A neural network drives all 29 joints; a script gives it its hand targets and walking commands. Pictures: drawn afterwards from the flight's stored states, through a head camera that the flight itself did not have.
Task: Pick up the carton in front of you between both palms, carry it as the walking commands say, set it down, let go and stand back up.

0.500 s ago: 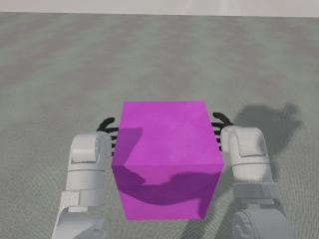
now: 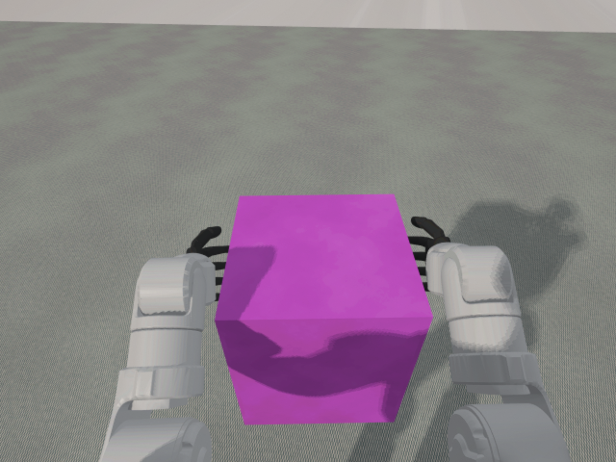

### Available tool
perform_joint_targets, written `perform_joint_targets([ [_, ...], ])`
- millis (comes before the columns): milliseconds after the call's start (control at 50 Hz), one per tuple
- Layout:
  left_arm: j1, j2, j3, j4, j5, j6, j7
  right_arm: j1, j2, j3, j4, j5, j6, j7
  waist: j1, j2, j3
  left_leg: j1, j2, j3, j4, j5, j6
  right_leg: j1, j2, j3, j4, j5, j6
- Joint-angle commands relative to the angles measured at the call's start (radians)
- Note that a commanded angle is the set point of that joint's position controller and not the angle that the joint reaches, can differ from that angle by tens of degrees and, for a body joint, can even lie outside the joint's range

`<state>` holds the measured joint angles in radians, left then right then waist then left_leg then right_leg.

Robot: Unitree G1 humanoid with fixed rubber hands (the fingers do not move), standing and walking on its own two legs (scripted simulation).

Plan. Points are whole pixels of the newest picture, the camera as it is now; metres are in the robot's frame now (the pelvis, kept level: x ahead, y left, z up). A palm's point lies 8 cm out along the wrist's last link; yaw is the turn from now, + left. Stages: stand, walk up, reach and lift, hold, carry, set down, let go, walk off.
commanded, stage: carry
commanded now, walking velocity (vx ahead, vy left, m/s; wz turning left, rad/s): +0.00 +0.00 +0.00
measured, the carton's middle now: (318, 311) +0.34 +0.00 +0.05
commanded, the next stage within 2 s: none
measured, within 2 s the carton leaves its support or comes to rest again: neither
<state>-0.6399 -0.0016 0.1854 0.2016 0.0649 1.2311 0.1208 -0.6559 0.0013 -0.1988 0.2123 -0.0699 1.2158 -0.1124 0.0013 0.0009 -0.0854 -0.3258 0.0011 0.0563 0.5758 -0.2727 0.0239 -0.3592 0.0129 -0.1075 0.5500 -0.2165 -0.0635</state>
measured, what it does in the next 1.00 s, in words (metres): shifts its weight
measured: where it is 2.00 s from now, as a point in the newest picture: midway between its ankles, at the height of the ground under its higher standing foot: (317, 370)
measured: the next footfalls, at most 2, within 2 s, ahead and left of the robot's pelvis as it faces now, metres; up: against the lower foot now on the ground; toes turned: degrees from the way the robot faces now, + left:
right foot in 1.24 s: +0.35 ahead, -0.07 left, +0.00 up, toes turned -4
left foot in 1.76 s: +0.69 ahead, +0.10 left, +0.00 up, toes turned +9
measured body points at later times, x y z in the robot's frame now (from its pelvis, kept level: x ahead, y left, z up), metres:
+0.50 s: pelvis +0.00 +0.00 +0.00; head -0.02 +0.00 +0.45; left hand +0.36 +0.15 +0.12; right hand +0.36 -0.15 +0.12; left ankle +0.02 +0.10 -0.73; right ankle +0.05 -0.08 -0.73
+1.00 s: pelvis +0.08 +0.02 -0.02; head +0.06 +0.02 +0.43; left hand +0.43 +0.17 +0.10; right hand +0.44 -0.13 +0.10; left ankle +0.02 +0.10 -0.73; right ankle +0.05 -0.08 -0.71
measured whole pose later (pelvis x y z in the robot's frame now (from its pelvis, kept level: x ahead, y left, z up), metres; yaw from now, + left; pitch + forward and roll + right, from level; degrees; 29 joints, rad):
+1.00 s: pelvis +0.08 +0.02 -0.02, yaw +0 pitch +4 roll +0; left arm -0.60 0.02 0.16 0.21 0.05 1.23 0.12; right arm -0.66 0.01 -0.19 0.27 -0.07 1.20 -0.12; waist -0.01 -0.01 -0.16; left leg -0.31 -0.02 0.09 0.69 -0.46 0.05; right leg -0.44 -0.03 -0.09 0.87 -0.46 -0.03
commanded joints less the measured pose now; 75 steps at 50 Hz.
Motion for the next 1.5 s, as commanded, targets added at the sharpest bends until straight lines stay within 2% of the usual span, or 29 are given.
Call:
perform_joint_targets([
  [0, -0.753, -1.104, -0.56, -0.139, -0.427, -0.039, -0.236, -0.695, 1.121, 0.57, -0.101, 0.425, -0.019, 0.229, 0.0, -0.001, -0.357, 0.083, 0.127, -0.115, -0.077, 0.108, 0.025, 0.168, -0.157, 0.15, -0.073, 0.16, -0.004],
  [580, -0.752, -1.104, -0.562, -0.14, -0.426, -0.039, -0.235, -0.696, 1.122, 0.571, -0.104, 0.427, -0.019, 0.23, -0.001, -0.001, -0.36, 0.085, 0.13, -0.11, -0.074, 0.122, 0.025, 0.17, -0.158, 0.144, -0.066, 0.17, -0.002],
  [600, -0.753, -1.102, -0.562, -0.14, -0.427, -0.039, -0.235, -0.697, 1.121, 0.571, -0.104, 0.427, -0.02, 0.23, 0.001, -0.001, -0.369, 0.086, 0.124, -0.107, -0.079, 0.064, 0.03, 0.169, -0.152, 0.14, -0.07, 0.096, -0.005],
  [660, -0.752, -1.101, -0.563, -0.139, -0.428, -0.04, -0.235, -0.701, 1.115, 0.567, -0.101, 0.426, -0.018, 0.23, 0.005, -0.001, -0.313, 0.029, 0.099, -0.114, -0.095, -0.3, 0.06, 0.102, -0.13, 0.159, -0.108, -0.369, -0.023],
  [680, -0.762, -1.101, -0.563, -0.138, -0.427, -0.04, -0.235, -0.705, 1.111, 0.566, -0.098, 0.426, -0.018, 0.231, 0.002, -0.005, -0.279, 0.0, 0.1, -0.125, -0.095, -0.356, 0.066, 0.075, -0.134, 0.178, -0.119, -0.437, -0.03],
  [760, -0.741, -1.091, -0.557, -0.121, -0.42, -0.042, -0.231, -0.695, 1.103, 0.562, -0.073, 0.428, -0.019, 0.231, 0.009, -0.021, -0.264, -0.046, 0.087, -0.098, -0.034, -0.266, 0.065, 0.108, -0.151, 0.21, -0.116, -0.359, -0.046],
  [800, -0.718, -1.083, -0.548, -0.102, -0.412, -0.044, -0.229, -0.672, 1.1, 0.55, -0.046, 0.422, -0.02, 0.232, 0.021, -0.062, -0.267, -0.119, 0.062, -0.058, 0.052, -0.241, 0.058, 0.168, -0.194, 0.29, -0.143, -0.379, -0.071],
  [840, -0.725, -1.078, -0.541, -0.095, -0.405, -0.05, -0.226, -0.67, 1.108, 0.542, -0.027, 0.424, -0.022, 0.235, 0.029, -0.14, -0.246, -0.227, 0.015, 0.026, 0.131, -0.189, 0.044, 0.243, -0.281, 0.405, -0.15, -0.346, -0.126],
  [880, -0.747, -1.089, -0.549, -0.104, -0.415, -0.054, -0.224, -0.673, 1.111, 0.538, -0.021, 0.425, -0.027, 0.237, 0.028, -0.107, -0.261, -0.171, 0.011, 0.027, 0.064, -0.175, 0.052, 0.219, -0.284, 0.371, -0.074, -0.209, -0.129],
  [900, -0.765, -1.1, -0.558, -0.121, -0.426, -0.055, -0.224, -0.68, 1.114, 0.538, -0.024, 0.427, -0.031, 0.236, 0.018, -0.064, -0.285, -0.075, 0.021, -0.004, 0.031, -0.161, 0.063, 0.16, -0.255, 0.304, -0.007, -0.132, -0.1],
  [920, -0.786, -1.116, -0.571, -0.142, -0.44, -0.057, -0.224, -0.678, 1.113, 0.536, -0.029, 0.425, -0.034, 0.233, -0.002, 0.026, -0.301, 0.073, 0.068, -0.11, -0.042, -0.157, 0.091, 0.034, -0.187, 0.188, 0.13, -0.037, -0.05],
  [940, -0.802, -1.129, -0.582, -0.159, -0.454, -0.055, -0.224, -0.659, 1.108, 0.532, -0.034, 0.42, -0.036, 0.227, -0.034, 0.201, -0.302, 0.261, 0.207, -0.326, -0.121, 0.013, 0.144, -0.166, -0.078, 0.028, 0.341, -0.016, 0.017],
  [960, -0.816, -1.125, -0.59, -0.173, -0.462, -0.055, -0.223, -0.636, 1.104, 0.527, -0.037, 0.416, -0.037, 0.222, -0.067, 0.292, -0.262, 0.451, 0.315, -0.5, -0.156, 0.251, 0.216, -0.445, -0.015, -0.021, 0.427, -0.27, 0.057],
  [980, -0.827, -1.128, -0.597, -0.182, -0.464, -0.058, -0.221, -0.653, 1.105, 0.538, -0.074, 0.421, -0.037, 0.218, -0.094, 0.227, -0.236, 0.579, 0.345, -0.56, -0.127, 0.428, 0.269, -0.616, -0.008, 0.005, 0.515, -0.402, 0.052],
  [1000, -0.817, -1.128, -0.594, -0.186, -0.46, -0.061, -0.217, -0.683, 1.107, 0.558, -0.122, 0.432, -0.038, 0.214, -0.113, 0.147, -0.254, 0.657, 0.346, -0.557, -0.088, 0.493, 0.278, -0.689, -0.026, 0.032, 0.572, -0.418, 0.041],
  [1020, -0.795, -1.123, -0.584, -0.187, -0.453, -0.062, -0.214, -0.717, 1.108, 0.582, -0.17, 0.451, -0.04, 0.212, -0.114, 0.102, -0.283, 0.686, 0.332, -0.515, -0.065, 0.474, 0.258, -0.7, -0.039, 0.046, 0.592, -0.401, 0.033],
  [1080, -0.737, -1.094, -0.572, -0.201, -0.43, -0.055, -0.2, -0.769, 1.126, 0.643, -0.27, 0.497, -0.045, 0.207, -0.09, 0.105, -0.294, 0.613, 0.263, -0.366, -0.097, 0.39, 0.195, -0.605, -0.042, 0.03, 0.499, -0.271, 0.037],
  [1140, -0.681, -1.064, -0.57, -0.21, -0.394, -0.049, -0.189, -0.748, 1.127, 0.665, -0.283, 0.503, -0.038, 0.214, -0.068, 0.139, -0.259, 0.423, 0.196, -0.198, -0.107, 0.57, 0.14, -0.336, 0.002, -0.027, 0.231, -0.068, 0.033],
  [1160, -0.654, -1.054, -0.567, -0.208, -0.381, -0.048, -0.187, -0.729, 1.13, 0.67, -0.271, 0.504, -0.035, 0.219, -0.044, 0.15, -0.287, 0.354, 0.167, -0.113, -0.058, 0.734, 0.112, -0.167, 0.046, -0.072, 0.137, -0.054, 0.02],
  [1180, -0.628, -1.041, -0.564, -0.204, -0.367, -0.048, -0.186, -0.701, 1.128, 0.668, -0.251, 0.502, -0.033, 0.224, 0.006, 0.153, -0.335, 0.293, 0.158, -0.051, 0.045, 0.888, 0.088, 0.022, 0.103, -0.144, 0.1, -0.015, 0.011],
  [1200, -0.619, -1.034, -0.562, -0.196, -0.355, -0.051, -0.189, -0.667, 1.129, 0.669, -0.229, 0.495, -0.034, 0.229, 0.059, 0.124, -0.409, 0.217, 0.155, 0.014, 0.199, 0.887, 0.049, 0.257, 0.104, -0.164, 0.001, 0.067, -0.004],
  [1220, -0.603, -1.034, -0.562, -0.185, -0.355, -0.054, -0.196, -0.664, 1.12, 0.667, -0.219, 0.483, -0.036, 0.233, 0.106, 0.05, -0.467, 0.063, 0.121, 0.035, 0.376, 0.643, 0.021, 0.492, 0.038, -0.095, -0.019, 0.065, 0.003],
  [1240, -0.595, -1.044, -0.57, -0.172, -0.358, -0.055, -0.207, -0.65, 1.121, 0.662, -0.195, 0.464, -0.037, 0.238, 0.094, -0.119, -0.472, -0.182, 0.023, 0.017, 0.585, -0.084, -0.013, 0.642, -0.219, 0.32, -0.074, -0.043, -0.047],
  [1260, -0.595, -1.035, -0.576, -0.144, -0.361, -0.061, -0.215, -0.627, 1.114, 0.643, -0.159, 0.442, -0.031, 0.242, 0.044, -0.267, -0.477, -0.373, -0.081, -0.042, 0.737, -0.245, -0.017, 0.681, -0.379, 0.803, -0.248, 0.035, -0.155],
  [1280, -0.661, -1.066, -0.604, -0.178, -0.378, -0.065, -0.224, -0.635, 1.124, 0.643, -0.148, 0.429, -0.036, 0.24, 0.031, -0.189, -0.446, -0.405, -0.004, -0.095, 0.806, -0.205, 0.008, 0.66, -0.416, 0.767, -0.234, 0.016, -0.197],
  [1300, -0.691, -1.103, -0.625, -0.206, -0.401, -0.073, -0.234, -0.649, 1.131, 0.644, -0.161, 0.429, -0.043, 0.24, 0.028, -0.107, -0.397, -0.411, 0.028, -0.079, 0.795, -0.175, 0.012, 0.572, -0.377, 0.663, -0.219, 0.085, -0.188],
  [1320, -0.741, -1.129, -0.648, -0.25, -0.428, -0.081, -0.241, -0.662, 1.145, 0.648, -0.176, 0.431, -0.051, 0.238, 0.023, -0.024, -0.363, -0.399, 0.059, -0.078, 0.731, -0.136, 0.006, 0.499, -0.34, 0.554, -0.215, 0.133, -0.156],
  [1380, -0.782, -1.168, -0.689, -0.318, -0.483, -0.093, -0.251, -0.631, 1.172, 0.657, -0.202, 0.423, -0.069, 0.22, 0.013, -0.063, -0.376, -0.344, 0.073, -0.049, 0.554, -0.08, -0.014, 0.456, -0.287, 0.38, -0.234, 0.254, -0.117],
  [1480, -0.634, -1.152, -0.691, -0.325, -0.477, -0.085, -0.274, -0.474, 1.153, 0.672, -0.232, 0.357, -0.084, 0.192, 0.025, -0.098, -0.379, -0.432, 0.056, 0.022, 0.336, 0.033, -0.037, 0.614, -0.261, 0.245, -0.251, 0.549, -0.074],
])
